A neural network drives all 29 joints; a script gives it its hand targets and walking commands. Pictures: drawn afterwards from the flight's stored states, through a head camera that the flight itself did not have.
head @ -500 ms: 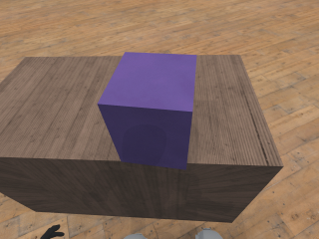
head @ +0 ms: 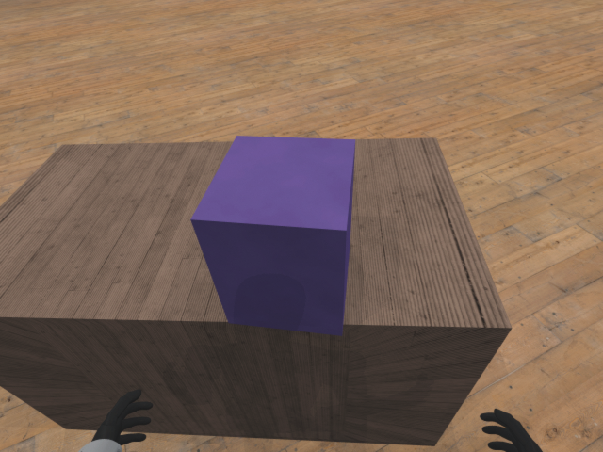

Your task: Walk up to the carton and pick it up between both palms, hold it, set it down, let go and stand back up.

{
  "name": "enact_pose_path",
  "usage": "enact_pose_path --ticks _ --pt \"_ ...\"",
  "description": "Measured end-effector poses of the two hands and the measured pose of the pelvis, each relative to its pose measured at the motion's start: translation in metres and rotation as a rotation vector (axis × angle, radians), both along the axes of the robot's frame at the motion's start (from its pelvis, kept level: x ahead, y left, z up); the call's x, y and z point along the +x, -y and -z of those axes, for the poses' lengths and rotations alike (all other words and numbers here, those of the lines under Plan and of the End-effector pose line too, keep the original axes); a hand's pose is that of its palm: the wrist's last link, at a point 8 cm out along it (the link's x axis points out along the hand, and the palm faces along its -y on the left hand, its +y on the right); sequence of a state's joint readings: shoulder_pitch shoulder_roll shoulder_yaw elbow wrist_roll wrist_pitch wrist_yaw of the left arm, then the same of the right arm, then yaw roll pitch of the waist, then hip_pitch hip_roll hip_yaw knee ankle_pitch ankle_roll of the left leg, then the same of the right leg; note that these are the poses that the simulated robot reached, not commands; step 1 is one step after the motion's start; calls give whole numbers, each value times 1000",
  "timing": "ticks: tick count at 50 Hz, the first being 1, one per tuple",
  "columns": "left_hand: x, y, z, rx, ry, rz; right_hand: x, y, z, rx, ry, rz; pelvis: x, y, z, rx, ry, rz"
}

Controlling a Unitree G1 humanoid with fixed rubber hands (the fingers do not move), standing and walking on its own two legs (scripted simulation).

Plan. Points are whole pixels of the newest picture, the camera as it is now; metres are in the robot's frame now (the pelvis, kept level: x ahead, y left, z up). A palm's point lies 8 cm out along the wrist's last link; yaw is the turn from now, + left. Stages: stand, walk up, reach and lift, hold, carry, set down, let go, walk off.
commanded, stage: reach and lift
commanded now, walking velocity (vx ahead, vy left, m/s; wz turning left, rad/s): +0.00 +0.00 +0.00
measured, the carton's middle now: (289, 235) +0.46 +0.05 +0.04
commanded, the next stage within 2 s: none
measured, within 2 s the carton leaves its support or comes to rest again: neither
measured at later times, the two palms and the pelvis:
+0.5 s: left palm (113, 422) +0.18 +0.26 -0.01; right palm (520, 451) +0.15 -0.23 -0.02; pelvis +0.00 +0.00 +0.02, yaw +0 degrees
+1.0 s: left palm (115, 369) +0.23 +0.26 +0.03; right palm (473, 381) +0.21 -0.18 +0.03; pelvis +0.04 +0.01 +0.03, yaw +0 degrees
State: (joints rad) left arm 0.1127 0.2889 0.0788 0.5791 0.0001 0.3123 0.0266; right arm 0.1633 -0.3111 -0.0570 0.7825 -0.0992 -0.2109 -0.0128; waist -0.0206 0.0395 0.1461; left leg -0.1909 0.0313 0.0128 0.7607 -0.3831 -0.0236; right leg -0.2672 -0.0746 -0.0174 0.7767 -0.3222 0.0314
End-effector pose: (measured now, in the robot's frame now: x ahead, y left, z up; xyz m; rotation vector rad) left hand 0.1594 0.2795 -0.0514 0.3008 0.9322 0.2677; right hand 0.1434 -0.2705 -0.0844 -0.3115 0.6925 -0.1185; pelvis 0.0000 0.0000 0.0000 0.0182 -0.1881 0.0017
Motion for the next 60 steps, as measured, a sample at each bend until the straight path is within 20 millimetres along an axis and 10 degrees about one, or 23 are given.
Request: enact_pose_path --ticks 27,60 --pt "26 17 -44 -125 291 84 13 -46 -75 112 233 96 -1 1 -19 3 22 0" --pt "92 15 -101 -220 620 174 86 -101 -131 247 412 167 50 -22 -27 -26 -62 2"
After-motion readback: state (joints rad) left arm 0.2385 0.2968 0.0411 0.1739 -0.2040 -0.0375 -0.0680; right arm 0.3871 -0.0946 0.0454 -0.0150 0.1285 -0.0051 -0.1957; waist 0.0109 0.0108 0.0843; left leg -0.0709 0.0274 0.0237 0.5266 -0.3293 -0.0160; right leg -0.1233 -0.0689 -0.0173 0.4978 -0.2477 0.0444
